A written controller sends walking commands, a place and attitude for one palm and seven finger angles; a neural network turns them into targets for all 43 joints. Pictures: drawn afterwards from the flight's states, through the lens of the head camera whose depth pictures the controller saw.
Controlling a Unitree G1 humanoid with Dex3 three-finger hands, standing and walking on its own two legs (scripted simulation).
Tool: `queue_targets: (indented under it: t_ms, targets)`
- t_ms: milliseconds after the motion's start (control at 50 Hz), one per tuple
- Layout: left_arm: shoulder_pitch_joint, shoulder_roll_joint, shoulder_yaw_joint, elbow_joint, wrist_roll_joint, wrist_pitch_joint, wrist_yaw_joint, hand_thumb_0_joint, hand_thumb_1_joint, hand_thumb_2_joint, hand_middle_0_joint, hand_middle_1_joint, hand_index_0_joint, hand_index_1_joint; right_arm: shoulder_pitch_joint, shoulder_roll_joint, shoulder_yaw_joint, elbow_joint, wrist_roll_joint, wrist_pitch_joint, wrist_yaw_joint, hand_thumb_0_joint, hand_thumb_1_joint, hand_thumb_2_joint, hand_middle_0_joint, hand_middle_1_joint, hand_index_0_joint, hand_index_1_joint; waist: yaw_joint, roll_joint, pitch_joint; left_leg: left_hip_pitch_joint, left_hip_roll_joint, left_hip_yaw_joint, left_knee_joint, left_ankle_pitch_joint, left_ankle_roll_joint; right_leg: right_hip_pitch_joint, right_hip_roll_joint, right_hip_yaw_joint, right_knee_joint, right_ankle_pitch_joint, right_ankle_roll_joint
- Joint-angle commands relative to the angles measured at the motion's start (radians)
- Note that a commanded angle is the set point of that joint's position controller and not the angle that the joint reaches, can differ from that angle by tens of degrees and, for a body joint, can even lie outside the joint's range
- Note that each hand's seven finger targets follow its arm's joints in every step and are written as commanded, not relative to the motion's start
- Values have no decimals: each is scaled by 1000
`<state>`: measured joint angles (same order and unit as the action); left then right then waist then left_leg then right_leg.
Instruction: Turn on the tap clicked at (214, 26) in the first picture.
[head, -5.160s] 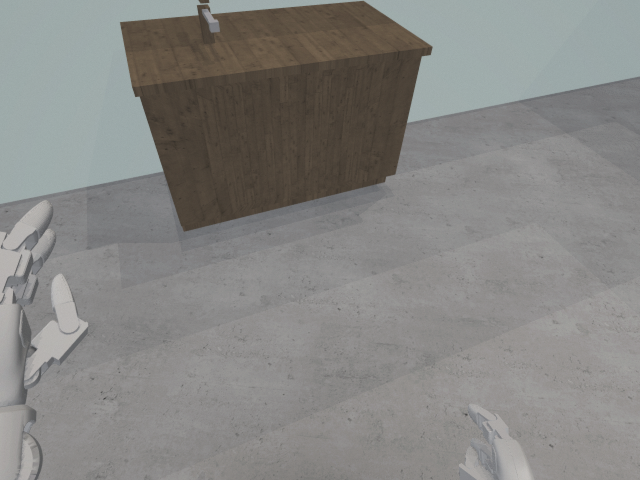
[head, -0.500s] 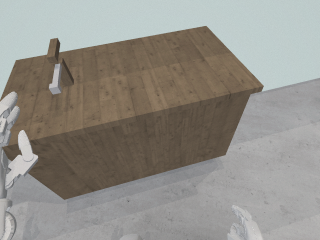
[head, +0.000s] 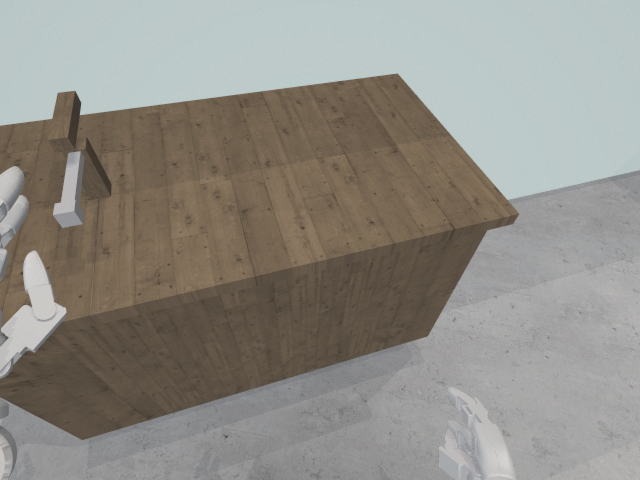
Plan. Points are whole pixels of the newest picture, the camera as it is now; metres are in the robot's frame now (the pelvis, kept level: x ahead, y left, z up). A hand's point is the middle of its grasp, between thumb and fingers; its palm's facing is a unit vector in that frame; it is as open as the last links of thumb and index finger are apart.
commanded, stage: come to a stop and stand still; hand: left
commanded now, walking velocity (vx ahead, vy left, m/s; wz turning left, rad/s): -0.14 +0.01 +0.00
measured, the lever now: (68, 213) +0.45 +0.40 +0.04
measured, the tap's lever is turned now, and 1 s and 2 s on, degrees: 0 0 0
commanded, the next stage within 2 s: look again from close up in 1.74 s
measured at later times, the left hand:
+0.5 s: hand out of the picture +0.20 +0.30 +0.19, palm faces +0.52 -0.76 -0.40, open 7.4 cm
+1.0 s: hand out of the picture +0.14 +0.29 +0.17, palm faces +0.50 -0.81 -0.30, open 7.4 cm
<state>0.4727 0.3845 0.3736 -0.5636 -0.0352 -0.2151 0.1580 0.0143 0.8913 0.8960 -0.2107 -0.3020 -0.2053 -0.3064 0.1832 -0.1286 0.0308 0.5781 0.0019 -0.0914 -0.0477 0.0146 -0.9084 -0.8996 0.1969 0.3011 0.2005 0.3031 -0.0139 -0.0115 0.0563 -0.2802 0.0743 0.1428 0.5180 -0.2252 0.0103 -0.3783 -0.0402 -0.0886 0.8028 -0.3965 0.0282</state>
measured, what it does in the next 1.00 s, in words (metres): steps on the spot: right foot, then left foot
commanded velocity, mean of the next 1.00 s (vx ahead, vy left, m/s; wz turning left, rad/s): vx -0.02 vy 0.03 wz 0.00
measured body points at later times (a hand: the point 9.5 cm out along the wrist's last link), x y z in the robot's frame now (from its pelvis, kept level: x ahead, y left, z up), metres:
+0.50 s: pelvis -0.04 +0.00 +0.00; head -0.01 +0.02 +0.44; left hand +0.17 +0.33 +0.21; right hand +0.14 -0.25 -0.07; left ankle -0.02 +0.11 -0.74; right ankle +0.04 -0.11 -0.74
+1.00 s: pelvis -0.06 +0.03 +0.00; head -0.07 +0.04 +0.45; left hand +0.11 +0.33 +0.19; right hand +0.13 -0.16 -0.07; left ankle -0.02 +0.11 -0.74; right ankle +0.04 -0.10 -0.73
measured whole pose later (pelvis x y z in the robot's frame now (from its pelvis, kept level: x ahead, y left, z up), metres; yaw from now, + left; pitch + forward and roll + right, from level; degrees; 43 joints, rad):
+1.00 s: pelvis -0.06 +0.03 +0.00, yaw +4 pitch -6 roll +0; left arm 0.29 0.31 0.33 -0.34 0.00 -0.27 0.10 0.01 0.89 0.90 -0.21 -0.30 -0.20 -0.31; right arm 0.26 -0.17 0.04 0.58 0.00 -0.20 0.02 0.02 -0.90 -0.90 0.20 0.30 0.21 0.30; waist 0.06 -0.03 0.07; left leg -0.17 -0.05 0.06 0.48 -0.22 0.06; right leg -0.24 0.01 0.07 0.46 -0.16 0.02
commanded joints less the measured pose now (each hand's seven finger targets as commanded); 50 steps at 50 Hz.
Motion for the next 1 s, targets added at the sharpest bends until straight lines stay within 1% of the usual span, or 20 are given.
queue_targets:
  t_ms: [0,40,80,100,120,160,220,340,360,380,400,420,440,480,540,580,620,800,860,980]
  targets:
    - [-5,141,108,-158,-10,-25,17,0,900,900,-200,-300,-200,-300,-39,-173,-52,-124,5,-49,-19,0,-900,-900,200,300,200,300,14,194,-172,85,198,-116,-105,355,64,170,24,-34,-282,128,9]
    - [-49,151,112,-142,-1,-24,19,0,900,900,-200,-300,-200,-300,-51,-165,-44,-128,6,-46,-25,0,-900,-900,200,300,200,300,12,119,-161,-6,145,-83,-38,186,15,287,-22,22,-389,346,-3]
    - [-72,139,92,-95,-6,-10,17,0,900,900,-200,-300,-200,-300,-33,-140,-40,-126,6,-44,-25,0,-900,-900,200,300,200,300,1,-97,-172,-47,-11,-25,125,-67,-48,242,-189,259,-416,654,-80]
    - [-73,140,83,-88,-11,2,15,0,900,900,-200,-300,-200,-300,-30,-151,-51,-125,5,-39,-18,0,-900,-900,200,300,200,300,10,-204,-168,-75,-54,-58,256,-210,-52,220,-267,349,-462,687,-132]
    - [-98,162,96,-118,-8,3,19,0,900,900,-200,-300,-200,-300,-49,-149,-49,-125,7,-33,-16,0,-900,-900,200,300,200,300,17,-193,-178,-113,-55,-106,369,-279,-47,239,-315,379,-460,768,-165]
    - [-77,169,114,-121,2,-5,31,0,900,900,-200,-300,-200,-300,-75,-124,-27,-117,5,-23,-21,0,-900,-900,200,300,200,300,12,-160,-197,-155,-44,-157,436,-276,-48,298,-319,296,-407,872,-180]
    - [-18,163,125,-139,9,-12,40,0,900,900,-200,-300,-200,-300,-102,-129,-27,-130,1,4,-35,0,-900,-900,200,300,200,300,19,-124,-224,-130,-50,-121,318,-240,-47,349,-277,188,-367,917,-150]
    - [46,147,118,-191,6,-11,43,0,900,900,-200,-300,-200,-300,-50,-157,-53,-147,-3,33,-38,0,-900,-900,200,300,200,300,10,-75,-217,62,-50,-93,-59,-14,-27,235,-202,162,-387,428,-100]
    - [-987,876,661,-279,112,-97,30,0,900,900,-200,-300,-200,-300,72,-187,-95,-128,-41,-70,-41,0,-900,-900,200,300,200,300,70,-134,-22,-109,-51,-37,36,33,-35,84,-132,223,-433,383,-65]
    - [-412,329,276,274,30,-70,-29,0,900,900,-200,-300,-200,-300,54,-139,-104,-75,-13,-86,-22,0,-900,-900,200,300,200,300,45,-125,-223,6,-55,-157,21,-13,-3,149,-210,248,-392,355,-142]
    - [-277,250,202,261,12,-82,-45,0,900,900,-200,-300,-200,-300,54,-175,-86,-135,21,-95,-7,0,-900,-900,200,300,200,300,73,-18,-170,69,-68,-65,-3,-42,-19,124,-180,309,-494,241,-107]
    - [-232,156,119,211,-14,-105,-55,0,900,900,-200,-300,-200,-300,22,-174,-80,-135,17,-103,7,0,-900,-900,200,300,200,300,55,143,-187,107,-62,-71,-74,-21,-11,169,-160,248,-448,244,-116]
    - [-254,135,55,56,-16,-126,-55,0,900,900,-200,-300,-200,-300,19,-195,-75,-143,15,-103,22,0,-900,-900,200,300,200,300,39,223,-186,90,-42,-105,-133,-6,-6,213,-119,174,-394,193,-91]
    - [-229,103,-2,-58,-9,-135,-49,0,900,900,-200,-300,-200,-300,-21,-202,-72,-157,20,-124,40,0,-900,-900,200,300,200,300,64,278,-93,-81,58,-199,-254,-67,36,263,-32,88,-252,108,-47]
    - [-221,153,52,-92,3,-126,-32,0,900,900,-200,-300,-200,-300,-19,-205,-76,-174,29,-150,56,0,-900,-900,200,300,200,300,64,98,-83,-155,80,-215,-279,-122,43,320,-1,47,-200,148,-31]
    - [-223,184,105,-80,0,-123,-28,0,900,900,-200,-300,-200,-300,-21,-205,-74,-177,24,-157,56,0,-900,-900,200,300,200,300,65,42,-99,-142,78,-213,-274,-160,40,315,-1,62,-221,138,-29]
    - [-271,255,180,-82,0,-126,-24,0,900,900,-200,-300,-200,-300,-28,-203,-66,-178,15,-158,49,0,-900,-900,200,300,200,300,65,107,-58,-185,87,-237,-339,-278,36,313,11,64,-206,105,-23]
    - [-339,85,24,26,20,-117,-57,0,900,900,-200,-300,-200,-300,-9,-182,-55,-151,12,-173,61,0,-900,-900,200,300,200,300,55,83,-24,-201,55,-223,-336,-412,35,337,41,110,-271,115,-25]
    - [-357,81,8,29,29,-108,-56,0,900,900,-200,-300,-200,-300,-17,-181,-50,-152,8,-170,61,0,-900,-900,200,300,200,300,54,116,-8,-196,47,-231,-353,-432,29,327,57,127,-291,115,-22]
    - [-312,115,56,7,31,-109,-55,0,900,900,-200,-300,-200,-300,-25,-176,-50,-166,-6,-156,49,0,-900,-900,200,300,200,300,54,43,-23,-96,-31,-192,-272,-326,12,269,55,211,-471,65,-32]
